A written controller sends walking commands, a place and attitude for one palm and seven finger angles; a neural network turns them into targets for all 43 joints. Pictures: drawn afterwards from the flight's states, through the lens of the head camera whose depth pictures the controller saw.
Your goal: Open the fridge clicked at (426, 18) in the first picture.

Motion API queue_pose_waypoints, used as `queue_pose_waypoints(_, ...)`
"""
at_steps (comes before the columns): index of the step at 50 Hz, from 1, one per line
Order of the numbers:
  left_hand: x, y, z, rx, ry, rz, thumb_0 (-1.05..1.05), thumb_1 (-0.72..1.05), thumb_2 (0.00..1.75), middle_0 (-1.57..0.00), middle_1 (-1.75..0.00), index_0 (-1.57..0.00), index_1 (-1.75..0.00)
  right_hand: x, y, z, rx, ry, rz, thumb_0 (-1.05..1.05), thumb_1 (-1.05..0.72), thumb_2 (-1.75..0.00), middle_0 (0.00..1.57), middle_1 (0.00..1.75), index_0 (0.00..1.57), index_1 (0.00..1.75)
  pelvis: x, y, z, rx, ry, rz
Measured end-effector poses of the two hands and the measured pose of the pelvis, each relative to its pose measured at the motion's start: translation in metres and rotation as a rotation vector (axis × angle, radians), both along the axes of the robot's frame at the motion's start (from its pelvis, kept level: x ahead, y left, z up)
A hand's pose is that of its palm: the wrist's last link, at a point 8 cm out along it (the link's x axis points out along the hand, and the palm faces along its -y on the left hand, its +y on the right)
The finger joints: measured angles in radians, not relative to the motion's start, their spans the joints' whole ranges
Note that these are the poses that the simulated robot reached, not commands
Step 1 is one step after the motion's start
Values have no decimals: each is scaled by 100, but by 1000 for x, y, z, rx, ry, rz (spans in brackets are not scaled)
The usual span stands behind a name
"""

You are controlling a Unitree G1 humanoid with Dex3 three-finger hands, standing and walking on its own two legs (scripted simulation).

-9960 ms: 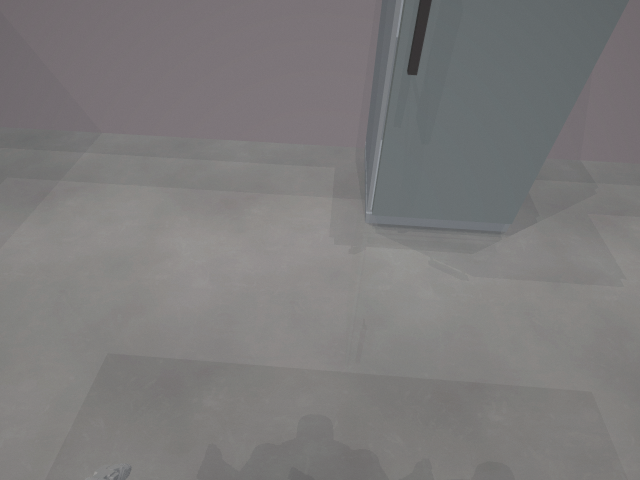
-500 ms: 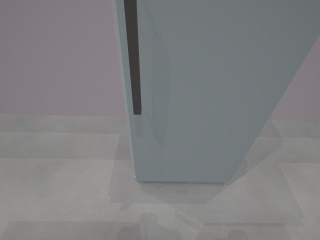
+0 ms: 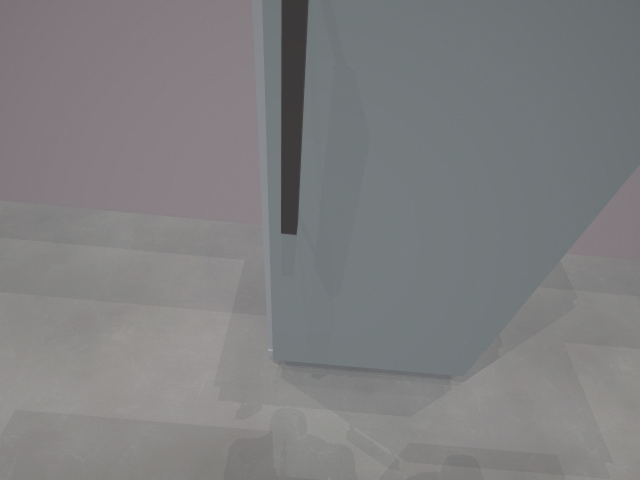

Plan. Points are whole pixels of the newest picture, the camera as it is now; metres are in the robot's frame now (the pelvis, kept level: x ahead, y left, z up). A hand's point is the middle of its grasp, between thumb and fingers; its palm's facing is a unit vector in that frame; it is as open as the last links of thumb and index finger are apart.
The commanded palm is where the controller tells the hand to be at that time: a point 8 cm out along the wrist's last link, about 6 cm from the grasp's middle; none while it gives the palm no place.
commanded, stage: come to a stop and stand still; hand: left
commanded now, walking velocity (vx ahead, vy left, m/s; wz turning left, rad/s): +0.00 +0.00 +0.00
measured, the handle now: (294, 108) +0.55 +0.10 +0.20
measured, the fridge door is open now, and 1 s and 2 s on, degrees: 0 0 0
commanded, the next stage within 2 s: look again from close up in 0.24 s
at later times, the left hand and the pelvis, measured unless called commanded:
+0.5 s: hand out of the picture -0.02 +0.16 -0.18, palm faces +0.02 -0.99 -0.16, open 7.4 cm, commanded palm none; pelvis +0.01 +0.00 +0.00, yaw -1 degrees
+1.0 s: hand out of the picture -0.04 +0.13 -0.18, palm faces +0.03 -0.99 -0.13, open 7.4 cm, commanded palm none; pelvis +0.00 -0.01 +0.00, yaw -1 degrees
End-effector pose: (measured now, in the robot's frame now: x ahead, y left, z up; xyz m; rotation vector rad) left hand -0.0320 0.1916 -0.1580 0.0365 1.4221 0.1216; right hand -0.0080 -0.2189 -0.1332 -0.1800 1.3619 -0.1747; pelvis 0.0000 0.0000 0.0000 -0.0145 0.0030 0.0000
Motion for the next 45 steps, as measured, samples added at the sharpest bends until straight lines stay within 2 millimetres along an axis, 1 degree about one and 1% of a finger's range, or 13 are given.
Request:
queue_pose_waypoints(4,11,8,4,18,-7,-11,0,91,90,-20,-30,-20,-30,6,3,-1,3,-4,-2,2,-95,-90,20,30,20,30,4,4,1,5,-1,-2)
queue_pose_waypoints(8,17,16,7,40,-7,-24,0,91,90,-20,-30,-19,-30,9,4,-3,11,-4,-10,2,-94,-90,20,30,20,30,6,6,2,9,-4,-6)
queue_pose_waypoints(13,21,23,9,61,-8,-33,0,91,90,-20,-30,-19,-30,6,7,-6,24,4,-16,2,-94,-90,20,30,20,30,8,6,2,12,-9,-9)
queue_pose_waypoints(17,21,24,11,69,-5,-36,0,91,90,-20,-30,-19,-30,2,9,-7,36,17,-20,1,-93,-90,20,30,20,30,8,6,3,14,-12,-11)
queue_pose_waypoints(22,16,21,12,67,7,-37,0,91,90,-20,-30,-19,-30,-4,12,-8,50,34,-24,1,-92,-90,20,30,20,30,6,5,3,15,-13,-13)
queue_pose_waypoints(30,4,10,11,48,30,-32,0,91,90,-20,-30,-19,-30,-12,14,-8,62,51,-31,1,-92,-90,20,30,20,30,3,1,4,16,-16,-13)
queue_pose_waypoints(38,-7,-1,10,30,46,-25,0,91,90,-20,-30,-19,-30,-16,11,-7,62,56,-33,1,-91,-90,20,30,20,30,1,-3,4,16,-18,-12)
queue_pose_waypoints(45,-12,-6,10,25,51,-23,0,91,90,-20,-30,-19,-30,-18,7,-7,61,57,-36,1,-91,-90,20,30,20,30,-1,-6,4,15,-17,-13)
